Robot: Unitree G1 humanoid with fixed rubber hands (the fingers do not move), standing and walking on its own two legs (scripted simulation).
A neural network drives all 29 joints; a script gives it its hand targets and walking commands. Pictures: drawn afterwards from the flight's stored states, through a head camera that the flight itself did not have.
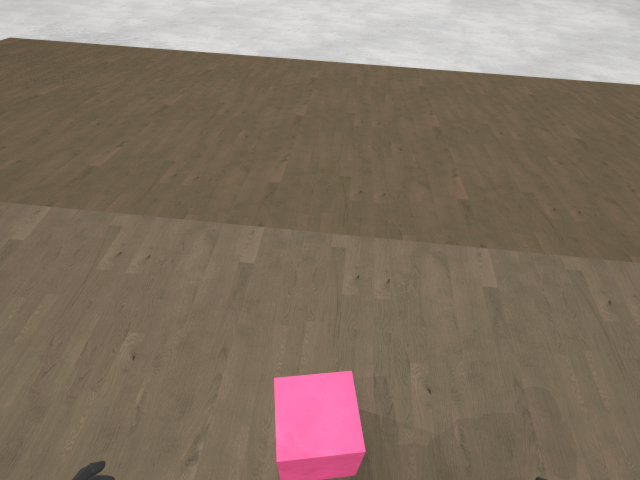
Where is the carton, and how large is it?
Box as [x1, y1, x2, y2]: [274, 371, 365, 479]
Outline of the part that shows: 351,371 274,378 276,458 280,479 321,479 355,474 365,451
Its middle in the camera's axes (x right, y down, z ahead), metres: -0.01 +0.51 +1.06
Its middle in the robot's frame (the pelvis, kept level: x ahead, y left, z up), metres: +0.39 +0.00 -0.66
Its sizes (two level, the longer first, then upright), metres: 0.210 0.200 0.250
